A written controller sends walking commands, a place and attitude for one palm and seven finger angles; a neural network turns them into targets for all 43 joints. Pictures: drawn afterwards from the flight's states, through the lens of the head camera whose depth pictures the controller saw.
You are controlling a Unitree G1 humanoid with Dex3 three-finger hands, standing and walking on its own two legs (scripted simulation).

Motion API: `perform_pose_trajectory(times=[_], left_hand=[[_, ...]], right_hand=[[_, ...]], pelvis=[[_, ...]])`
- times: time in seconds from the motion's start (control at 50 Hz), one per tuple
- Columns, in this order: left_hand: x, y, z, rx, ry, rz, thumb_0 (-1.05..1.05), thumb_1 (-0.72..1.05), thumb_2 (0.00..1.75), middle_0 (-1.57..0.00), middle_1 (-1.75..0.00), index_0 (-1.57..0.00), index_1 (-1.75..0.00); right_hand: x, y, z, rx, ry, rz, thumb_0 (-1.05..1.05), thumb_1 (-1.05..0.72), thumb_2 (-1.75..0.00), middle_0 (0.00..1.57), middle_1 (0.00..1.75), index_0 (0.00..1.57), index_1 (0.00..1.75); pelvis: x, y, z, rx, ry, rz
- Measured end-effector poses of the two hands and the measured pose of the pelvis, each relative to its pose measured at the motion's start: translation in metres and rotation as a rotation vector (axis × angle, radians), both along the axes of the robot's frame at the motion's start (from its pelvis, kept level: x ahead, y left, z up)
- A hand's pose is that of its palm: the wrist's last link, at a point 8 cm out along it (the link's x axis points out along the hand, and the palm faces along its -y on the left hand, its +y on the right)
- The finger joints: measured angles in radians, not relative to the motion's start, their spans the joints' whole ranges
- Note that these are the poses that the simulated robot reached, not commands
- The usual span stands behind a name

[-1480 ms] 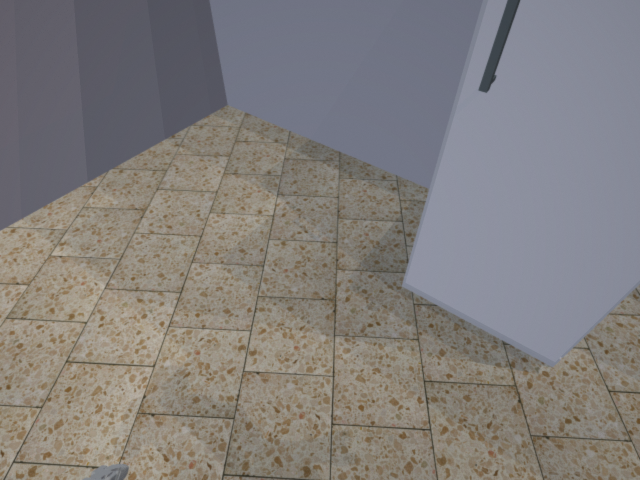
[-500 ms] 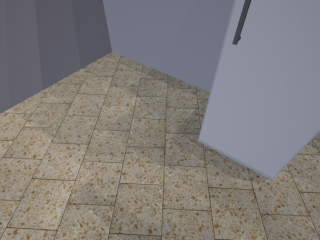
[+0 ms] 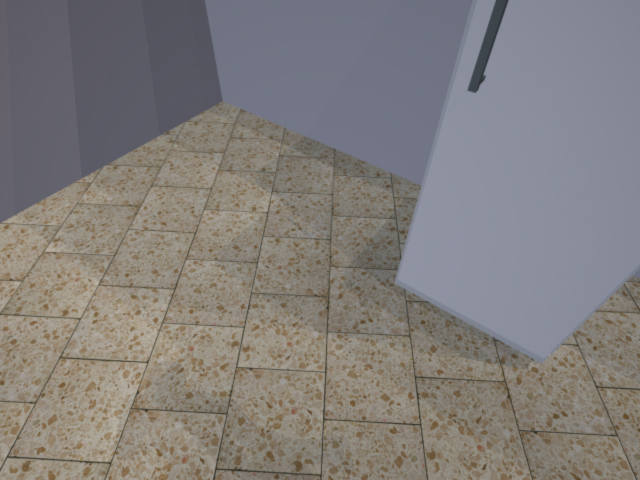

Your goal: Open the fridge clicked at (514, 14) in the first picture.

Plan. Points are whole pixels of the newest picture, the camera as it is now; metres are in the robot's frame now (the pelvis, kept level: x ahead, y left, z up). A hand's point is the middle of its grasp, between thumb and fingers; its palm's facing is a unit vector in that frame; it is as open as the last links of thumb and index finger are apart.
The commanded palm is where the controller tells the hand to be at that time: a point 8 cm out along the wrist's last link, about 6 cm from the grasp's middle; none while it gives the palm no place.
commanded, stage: turn to face it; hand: left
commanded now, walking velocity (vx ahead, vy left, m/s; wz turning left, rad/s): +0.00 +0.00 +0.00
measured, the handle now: (498, 18) +0.86 -0.28 +0.23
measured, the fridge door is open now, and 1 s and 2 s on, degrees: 0 0 0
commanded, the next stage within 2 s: take the last steps up to it in 1.04 s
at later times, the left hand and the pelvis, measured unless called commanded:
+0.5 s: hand out of the picture +0.05 +0.18 -0.18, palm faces -0.16 -0.94 -0.29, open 7.4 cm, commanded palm none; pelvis -0.02 -0.03 -0.03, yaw -12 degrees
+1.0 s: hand out of the picture +0.12 +0.20 -0.19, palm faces -0.33 -0.92 -0.22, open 7.4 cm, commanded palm none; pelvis -0.02 +0.03 -0.01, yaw -24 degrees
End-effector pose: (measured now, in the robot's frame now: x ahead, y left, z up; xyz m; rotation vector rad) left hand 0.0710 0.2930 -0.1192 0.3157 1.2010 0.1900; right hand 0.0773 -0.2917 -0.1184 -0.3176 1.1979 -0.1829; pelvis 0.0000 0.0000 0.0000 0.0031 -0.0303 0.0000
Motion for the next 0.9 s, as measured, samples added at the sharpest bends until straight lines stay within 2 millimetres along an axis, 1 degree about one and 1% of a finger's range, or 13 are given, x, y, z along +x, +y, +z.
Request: perform_pose_trajectory(times=[0.14, 0.22, 0.28, 0.36, 0.42, 0.46, 0.5, 0.54, 0.6, 0.64, 0.7, 0.8, 0.9], left_hand=[[0.0, 0.002, 0.0, 0.004, 0.003, 0.002, 0.01, 0.91, 0.9, -0.2, -0.3, -0.2, -0.3], [-0.002, -0.004, -0.005, 0.001, 0.028, -0.006, 0.01, 0.91, 0.9, -0.2, -0.3, -0.2, -0.3], [-0.006, -0.013, -0.012, -0.018, 0.057, -0.028, 0.01, 0.91, 0.9, -0.2, -0.3, -0.2, -0.3], [-0.011, -0.031, -0.022, -0.041, 0.091, -0.062, 0.01, 0.91, 0.9, -0.2, -0.3, -0.2, -0.3], [-0.013, -0.049, -0.025, -0.048, 0.108, -0.082, 0.01, 0.91, 0.9, -0.2, -0.3, -0.2, -0.3], [-0.015, -0.06, -0.028, -0.045, 0.099, -0.101, 0.01, 0.91, 0.9, -0.2, -0.3, -0.2, -0.3], [-0.019, -0.069, -0.029, -0.043, 0.1, -0.111, 0.01, 0.91, 0.9, -0.2, -0.3, -0.2, -0.3], [-0.024, -0.077, -0.025, -0.05, 0.11, -0.111, 0.01, 0.91, 0.9, -0.2, -0.3, -0.2, -0.3], [-0.026, -0.086, -0.019, -0.064, 0.128, -0.124, 0.01, 0.91, 0.9, -0.2, -0.3, -0.2, -0.3], [-0.025, -0.09, -0.016, -0.073, 0.135, -0.142, 0.01, 0.91, 0.9, -0.2, -0.3, -0.2, -0.3], [-0.017, -0.091, -0.015, -0.081, 0.132, -0.172, 0.01, 0.9, 0.9, -0.2, -0.3, -0.2, -0.3], [0.005, -0.084, -0.017, -0.088, 0.1, -0.218, 0.01, 0.9, 0.9, -0.2, -0.3, -0.2, -0.3], [0.031, -0.066, -0.025, -0.1, 0.065, -0.264, 0.01, 0.91, 0.9, -0.2, -0.3, -0.2, -0.3]], right_hand=[[0.002, 0.002, 0.0, 0.0, -0.009, -0.004, 0.01, -0.91, -0.89, 0.2, 0.3, 0.2, 0.3], [-0.002, 0.008, -0.005, 0.01, -0.026, -0.038, 0.0, -0.91, -0.89, 0.2, 0.3, 0.2, 0.29], [-0.013, 0.015, -0.012, 0.035, -0.03, -0.073, 0.0, -0.91, -0.89, 0.2, 0.3, 0.2, 0.29], [-0.035, 0.021, -0.026, 0.077, -0.019, -0.126, 0.0, -0.91, -0.89, 0.2, 0.3, 0.2, 0.3], [-0.052, 0.018, -0.039, 0.111, -0.008, -0.172, 0.0, -0.91, -0.89, 0.2, 0.3, 0.2, 0.3], [-0.061, 0.012, -0.051, 0.128, 0.0, -0.198, 0.0, -0.9, -0.89, 0.2, 0.3, 0.2, 0.3], [-0.07, 0.007, -0.056, 0.134, 0.017, -0.226, 0.01, -0.91, -0.89, 0.2, 0.3, 0.2, 0.3], [-0.077, 0.004, -0.051, 0.136, 0.03, -0.245, 0.01, -0.91, -0.89, 0.2, 0.3, 0.2, 0.29], [-0.084, 0.0, -0.04, 0.13, 0.028, -0.269, 0.01, -0.91, -0.89, 0.2, 0.3, 0.2, 0.29], [-0.088, -0.003, -0.032, 0.119, 0.017, -0.291, 0.01, -0.91, -0.89, 0.2, 0.3, 0.2, 0.29], [-0.092, -0.006, -0.025, 0.099, -0.002, -0.323, 0.01, -0.91, -0.89, 0.2, 0.3, 0.2, 0.29], [-0.095, -0.001, -0.016, 0.064, -0.032, -0.365, 0.01, -0.91, -0.89, 0.2, 0.3, 0.2, 0.29], [-0.093, 0.019, -0.007, 0.036, -0.075, -0.396, 0.01, -0.91, -0.9, 0.2, 0.3, 0.2, 0.29]], pelvis=[[0.001, 0.001, 0.0, 0.001, -0.002, -0.011], [-0.003, 0.002, -0.003, 0.004, 0.0, -0.046], [-0.007, 0.001, -0.007, 0.01, 0.002, -0.077], [-0.015, -0.005, -0.015, 0.03, 0.002, -0.129], [-0.018, -0.014, -0.02, 0.036, -0.005, -0.174], [-0.02, -0.021, -0.028, 0.035, 0.001, -0.197], [-0.024, -0.026, -0.029, 0.024, 0.005, -0.208], [-0.026, -0.028, -0.024, 0.02, 0.008, -0.216], [-0.028, -0.03, -0.014, 0.027, 0.022, -0.246], [-0.028, -0.03, -0.009, 0.031, 0.032, -0.267], [-0.027, -0.028, -0.006, 0.032, 0.043, -0.296], [-0.024, -0.016, -0.006, 0.018, 0.052, -0.339], [-0.021, 0.005, -0.008, 0.001, 0.058, -0.381]])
